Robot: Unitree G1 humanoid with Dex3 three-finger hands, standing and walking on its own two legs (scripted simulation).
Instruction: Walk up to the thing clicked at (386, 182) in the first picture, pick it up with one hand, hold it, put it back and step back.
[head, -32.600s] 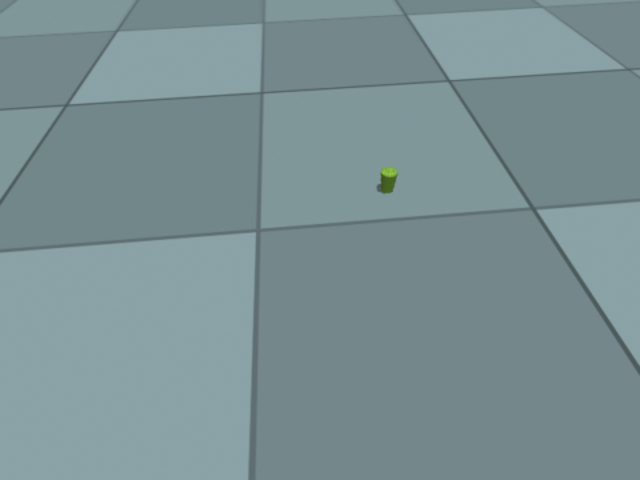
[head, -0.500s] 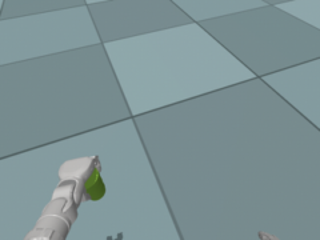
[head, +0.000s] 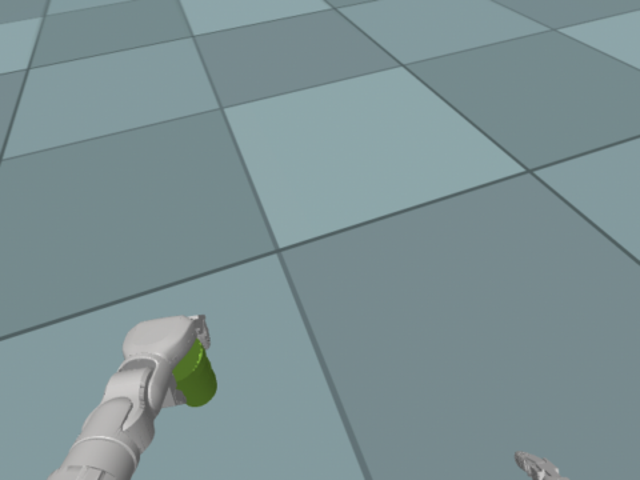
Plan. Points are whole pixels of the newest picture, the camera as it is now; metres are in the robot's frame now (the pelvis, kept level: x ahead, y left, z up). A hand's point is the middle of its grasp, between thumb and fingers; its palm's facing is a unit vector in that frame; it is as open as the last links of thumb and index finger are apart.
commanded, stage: hold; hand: left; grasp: from above
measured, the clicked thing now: (188, 374) +0.32 +0.22 -0.09
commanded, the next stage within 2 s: crouch in 1.30 s
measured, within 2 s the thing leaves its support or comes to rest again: neither
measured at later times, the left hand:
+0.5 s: hand (173, 380) +0.28 +0.22 -0.03, palm faces -0.43 -0.07 -0.90, open 9.9 cm
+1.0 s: hand (173, 377) +0.29 +0.22 -0.02, palm faces -0.44 -0.07 -0.90, open 9.9 cm
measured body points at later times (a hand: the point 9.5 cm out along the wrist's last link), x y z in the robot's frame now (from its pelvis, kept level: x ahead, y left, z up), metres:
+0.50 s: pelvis -0.01 -0.01 +0.01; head +0.00 -0.03 +0.46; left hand +0.30 +0.22 +0.02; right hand +0.13 -0.26 -0.11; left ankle +0.01 +0.11 -0.73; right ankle +0.00 -0.14 -0.73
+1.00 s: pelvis -0.01 -0.01 +0.01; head +0.01 -0.03 +0.46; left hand +0.30 +0.22 +0.03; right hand +0.15 -0.25 -0.10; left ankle +0.01 +0.11 -0.73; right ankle +0.00 -0.14 -0.73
